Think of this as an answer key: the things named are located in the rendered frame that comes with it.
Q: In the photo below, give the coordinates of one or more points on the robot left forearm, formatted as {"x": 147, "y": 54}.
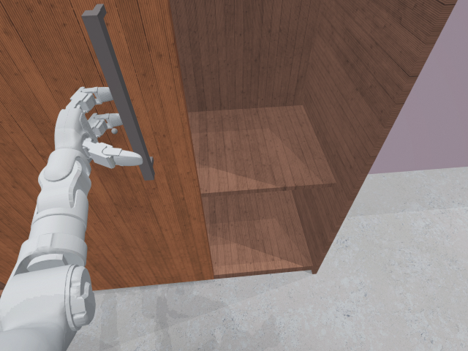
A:
{"x": 58, "y": 228}

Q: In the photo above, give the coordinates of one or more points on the robot left upper arm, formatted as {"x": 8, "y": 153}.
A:
{"x": 43, "y": 310}

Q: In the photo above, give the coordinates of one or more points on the robot left hand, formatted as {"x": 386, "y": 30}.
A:
{"x": 73, "y": 129}

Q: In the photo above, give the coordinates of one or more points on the handle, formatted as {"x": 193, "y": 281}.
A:
{"x": 100, "y": 39}

